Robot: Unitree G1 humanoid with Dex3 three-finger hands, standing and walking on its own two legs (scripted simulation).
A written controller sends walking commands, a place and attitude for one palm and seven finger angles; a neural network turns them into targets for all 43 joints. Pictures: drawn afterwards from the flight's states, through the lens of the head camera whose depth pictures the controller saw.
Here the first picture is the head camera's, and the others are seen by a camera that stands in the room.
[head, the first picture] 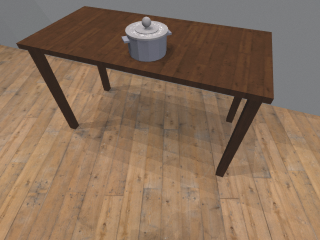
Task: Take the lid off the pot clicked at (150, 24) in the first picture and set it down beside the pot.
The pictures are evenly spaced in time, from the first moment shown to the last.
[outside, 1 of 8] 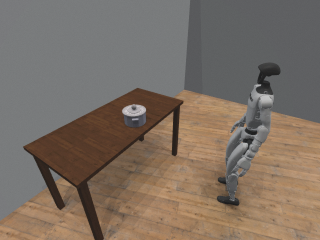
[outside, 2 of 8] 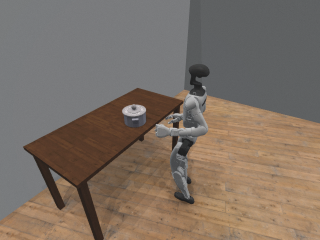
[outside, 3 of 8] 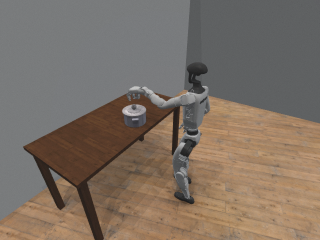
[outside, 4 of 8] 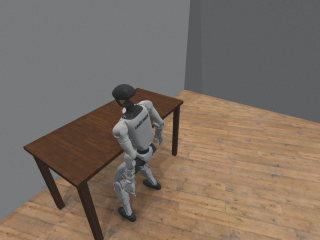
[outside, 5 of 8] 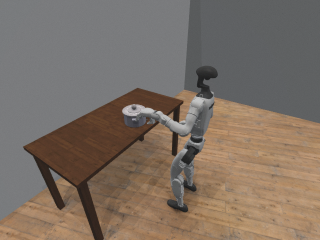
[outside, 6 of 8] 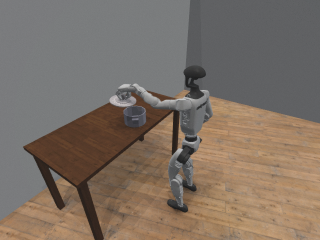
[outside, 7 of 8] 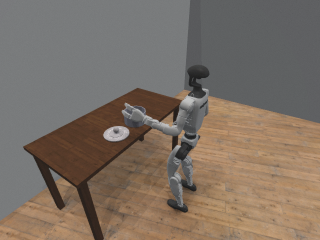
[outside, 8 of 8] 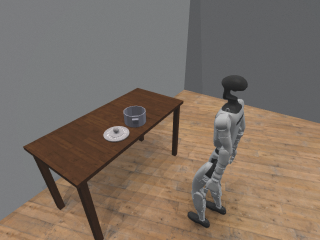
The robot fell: no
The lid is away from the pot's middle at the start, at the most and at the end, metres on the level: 0.00 0.25 0.23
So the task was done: yes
